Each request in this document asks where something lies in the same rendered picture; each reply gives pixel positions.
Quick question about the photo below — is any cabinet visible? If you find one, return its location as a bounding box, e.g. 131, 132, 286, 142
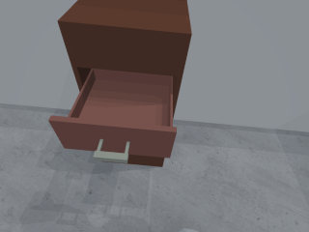
57, 0, 192, 167

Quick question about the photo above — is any drawer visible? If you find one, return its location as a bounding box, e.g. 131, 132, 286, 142
48, 69, 177, 159

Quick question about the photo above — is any handle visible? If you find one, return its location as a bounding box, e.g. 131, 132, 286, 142
93, 139, 130, 163

